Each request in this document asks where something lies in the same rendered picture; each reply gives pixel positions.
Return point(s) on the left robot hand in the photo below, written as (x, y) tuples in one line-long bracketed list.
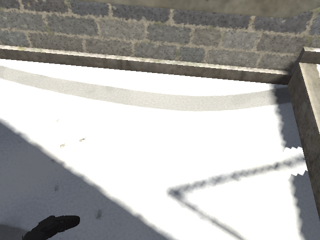
[(52, 225)]

